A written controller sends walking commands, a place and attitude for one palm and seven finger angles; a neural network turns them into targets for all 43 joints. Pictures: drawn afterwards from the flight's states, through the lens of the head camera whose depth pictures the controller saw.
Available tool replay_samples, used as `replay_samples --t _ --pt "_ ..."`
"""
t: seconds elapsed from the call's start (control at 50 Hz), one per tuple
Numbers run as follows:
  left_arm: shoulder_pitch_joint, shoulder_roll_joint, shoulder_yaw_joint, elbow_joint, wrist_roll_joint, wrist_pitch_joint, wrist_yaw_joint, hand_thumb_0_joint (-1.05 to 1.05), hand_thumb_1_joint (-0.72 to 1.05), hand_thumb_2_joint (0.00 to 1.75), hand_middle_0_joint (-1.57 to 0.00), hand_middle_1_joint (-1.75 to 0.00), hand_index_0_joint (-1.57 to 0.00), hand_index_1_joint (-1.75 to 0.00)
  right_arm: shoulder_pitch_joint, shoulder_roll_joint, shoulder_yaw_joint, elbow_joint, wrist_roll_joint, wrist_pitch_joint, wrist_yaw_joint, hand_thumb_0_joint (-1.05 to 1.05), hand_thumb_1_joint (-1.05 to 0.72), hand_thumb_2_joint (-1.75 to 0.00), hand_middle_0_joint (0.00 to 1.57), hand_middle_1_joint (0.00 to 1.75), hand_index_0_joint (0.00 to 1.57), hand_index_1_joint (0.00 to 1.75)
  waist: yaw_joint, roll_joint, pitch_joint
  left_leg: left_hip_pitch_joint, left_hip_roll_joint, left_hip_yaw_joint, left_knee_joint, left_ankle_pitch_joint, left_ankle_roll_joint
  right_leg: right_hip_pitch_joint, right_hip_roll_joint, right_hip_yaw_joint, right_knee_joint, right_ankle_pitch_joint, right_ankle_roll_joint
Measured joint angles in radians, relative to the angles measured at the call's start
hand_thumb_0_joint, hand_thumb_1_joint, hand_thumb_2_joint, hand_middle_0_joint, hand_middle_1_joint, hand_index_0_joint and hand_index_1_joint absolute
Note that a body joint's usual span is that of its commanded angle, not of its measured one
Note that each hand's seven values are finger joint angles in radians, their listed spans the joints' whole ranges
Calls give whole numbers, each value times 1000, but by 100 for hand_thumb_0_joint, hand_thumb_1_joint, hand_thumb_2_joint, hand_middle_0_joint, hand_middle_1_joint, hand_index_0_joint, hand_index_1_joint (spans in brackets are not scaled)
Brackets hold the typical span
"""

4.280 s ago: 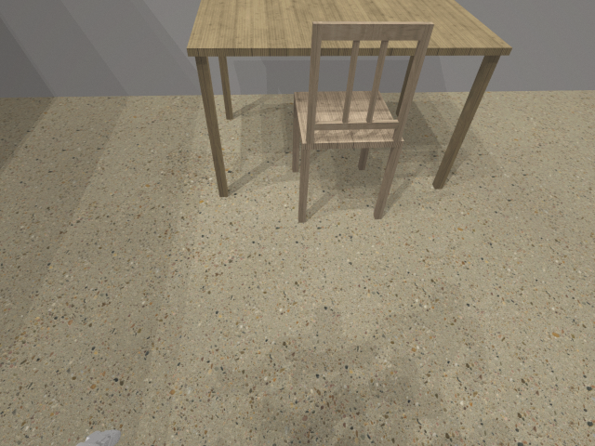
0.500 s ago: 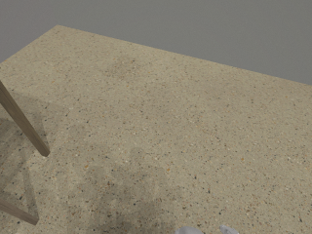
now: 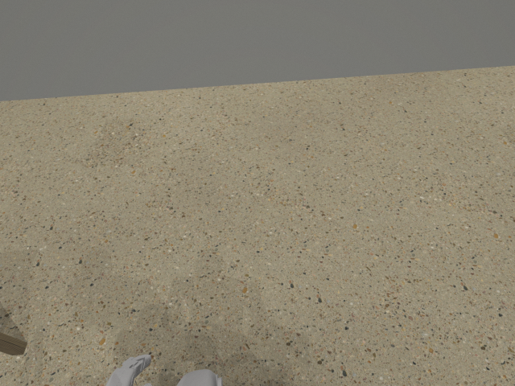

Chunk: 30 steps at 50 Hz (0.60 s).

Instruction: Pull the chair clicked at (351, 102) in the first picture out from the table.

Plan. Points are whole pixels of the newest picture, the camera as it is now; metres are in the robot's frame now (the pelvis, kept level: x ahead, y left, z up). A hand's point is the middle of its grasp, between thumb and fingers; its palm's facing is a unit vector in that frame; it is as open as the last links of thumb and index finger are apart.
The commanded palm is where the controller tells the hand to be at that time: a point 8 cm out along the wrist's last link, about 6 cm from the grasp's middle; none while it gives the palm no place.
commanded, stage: turn to face it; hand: left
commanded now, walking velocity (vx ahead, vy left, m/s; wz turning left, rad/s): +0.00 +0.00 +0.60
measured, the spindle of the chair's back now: out of the picture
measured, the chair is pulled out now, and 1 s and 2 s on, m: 0.00 0.00 0.00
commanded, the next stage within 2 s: none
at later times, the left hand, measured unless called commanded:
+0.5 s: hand out of the picture +0.01 +0.23 -0.16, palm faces +0.28 -0.92 -0.27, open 7.4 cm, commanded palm none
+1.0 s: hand out of the picture -0.12 +0.16 -0.17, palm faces +0.58 -0.78 -0.23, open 7.4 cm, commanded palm none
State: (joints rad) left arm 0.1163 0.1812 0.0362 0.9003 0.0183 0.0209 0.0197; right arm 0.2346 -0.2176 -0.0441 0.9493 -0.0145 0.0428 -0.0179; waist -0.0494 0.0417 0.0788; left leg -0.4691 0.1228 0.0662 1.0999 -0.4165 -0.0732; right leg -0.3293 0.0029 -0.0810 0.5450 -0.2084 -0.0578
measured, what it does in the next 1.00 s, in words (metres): steps on the spot, turning left: left foot, then right foot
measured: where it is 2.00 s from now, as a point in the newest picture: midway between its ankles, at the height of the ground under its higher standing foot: outside the picture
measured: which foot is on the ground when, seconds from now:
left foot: up 0.00-0.14, down 0.16-0.60, up 0.62-1.00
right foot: down 0.00-0.18, up 0.20-0.58, down 0.60-1.00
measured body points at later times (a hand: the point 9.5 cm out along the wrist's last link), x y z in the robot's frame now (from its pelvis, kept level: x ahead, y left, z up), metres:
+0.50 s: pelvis -0.01 +0.01 +0.01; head +0.03 +0.02 +0.46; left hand +0.00 +0.28 -0.14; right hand +0.08 -0.22 -0.14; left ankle +0.01 +0.12 -0.73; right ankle +0.01 -0.15 -0.68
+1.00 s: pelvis -0.06 -0.03 +0.00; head -0.03 -0.01 +0.45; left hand -0.15 +0.20 -0.15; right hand +0.19 -0.20 -0.13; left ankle -0.13 +0.06 -0.71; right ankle +0.02 -0.14 -0.73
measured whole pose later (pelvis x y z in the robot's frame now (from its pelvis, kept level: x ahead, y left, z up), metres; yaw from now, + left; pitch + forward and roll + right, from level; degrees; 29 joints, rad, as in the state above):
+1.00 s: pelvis -0.06 -0.03 +0.00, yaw +35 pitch -1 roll +1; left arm 0.23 0.21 0.04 0.90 0.03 0.03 0.02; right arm 0.13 -0.27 -0.08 0.91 -0.01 0.08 0.03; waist 0.02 -0.03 0.10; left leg -0.34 0.05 0.09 0.77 -0.42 -0.07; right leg -0.24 -0.18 -0.26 0.57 -0.29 0.03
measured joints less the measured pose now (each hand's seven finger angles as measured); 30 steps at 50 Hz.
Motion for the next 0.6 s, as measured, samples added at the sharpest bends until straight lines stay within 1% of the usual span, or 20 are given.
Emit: replay_samples --t 0.06,0.1,0.16,0.18,0.2,0.22,0.24,0.26,0.3,0.32,0.36,0.42,0.5,0.56,0.6 --pt "8 -22 -16 24 3 -3 -1 0 90 90 -20 -30 -20 -30 13 24 10 15 4 -7 4 0 -91 -90 20 30 20 30 -1 -3 -33 51 -15 -6 -165 17 11 36 0 -19 -33 3 7" --pt "12 -34 -20 33 3 -3 -1 0 90 90 -20 -30 -20 -30 27 42 16 30 6 -7 8 0 -91 -90 20 30 20 30 3 -11 -50 96 -23 1 -268 25 16 54 -5 -41 -35 -6 13" --pt "18 -45 -20 39 -3 0 0 0 90 90 -20 -30 -20 -30 51 56 17 48 5 -6 10 0 -93 -90 20 30 20 30 9 -26 -63 174 -34 20 -432 98 24 58 -18 -86 6 -38 29" --pt "21 -43 -17 40 -7 4 0 0 90 90 -20 -30 -20 -30 57 61 17 53 4 -8 12 0 -93 -90 20 30 20 30 9 -38 -66 180 -45 18 -453 86 59 49 -32 -99 33 -55 37" --pt "26 -39 -11 41 -10 11 1 0 90 90 -20 -30 -20 -30 60 70 18 56 0 -7 14 0 -93 -90 20 30 20 30 13 -57 -67 172 -59 14 -447 81 81 35 -44 -96 66 -93 55" --pt "34 -33 -4 42 -11 18 1 0 90 90 -20 -30 -20 -30 63 76 19 54 -4 -5 16 0 -93 -90 20 30 20 30 19 -69 -66 167 -68 12 -448 84 95 12 -46 -79 121 -154 70" --pt "43 -27 2 45 -9 24 1 0 90 90 -20 -30 -20 -30 64 80 20 51 -8 -6 16 0 -92 -90 20 30 20 30 21 -75 -64 166 -74 10 -460 93 103 -17 -45 -59 198 -202 80" --pt "50 -21 10 50 -7 30 0 0 90 90 -20 -30 -20 -30 64 84 19 47 -9 -9 14 0 -92 -90 20 30 20 30 22 -77 -61 167 -80 5 -482 111 106 -48 -44 -38 282 -221 87" --pt "60 -5 23 59 -3 35 -4 0 90 90 -20 -30 -20 -30 62 86 18 40 -8 -16 9 0 -92 -90 20 30 20 30 24 -74 -50 172 -91 -7 -535 150 108 -97 -42 -1 416 -213 100" --pt "66 2 28 63 -3 35 -5 0 91 90 -20 -30 -20 -30 60 85 17 37 -7 -19 7 0 -92 -90 20 30 20 30 26 -70 -44 174 -95 -14 -561 168 110 -113 -42 13 456 -204 106" --pt "76 18 37 67 -5 35 -5 0 91 90 -20 -30 -20 -30 53 79 13 31 -5 -22 5 0 -91 -90 20 30 20 30 29 -62 -34 176 -102 -27 -603 199 111 -127 -46 37 489 -193 120" --pt "83 40 47 71 -10 40 0 0 91 90 -20 -30 -20 -30 42 66 3 21 -4 -24 5 0 -91 -90 20 30 20 30 27 -49 -22 169 -111 -53 -634 230 107 -115 -49 61 451 -211 136" --pt "67 56 51 63 -16 43 5 0 91 90 -20 -30 -19 -30 28 38 -12 12 -5 -18 8 0 -91 -90 20 30 20 30 17 -28 -12 146 -120 -101 -633 251 94 -66 -41 77 324 -243 143" --pt "45 52 44 44 -21 33 5 0 91 90 -19 -30 -19 -30 17 12 -24 8 -6 -5 13 0 -91 -90 20 30 20 30 11 -8 -11 119 -131 -144 -611 260 75 -4 -24 76 178 -217 137" --pt "41 47 38 24 -23 20 4 0 91 90 -19 -30 -19 -30 14 -6 -34 4 -2 7 17 0 -91 -90 20 30 20 30 13 -3 -21 94 -148 -170 -581 258 58 64 -21 64 21 -137 128"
